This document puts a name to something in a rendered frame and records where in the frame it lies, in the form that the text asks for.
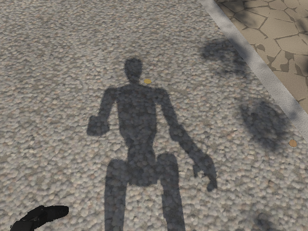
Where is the robot left hand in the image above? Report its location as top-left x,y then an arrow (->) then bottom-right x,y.
10,205 -> 69,231

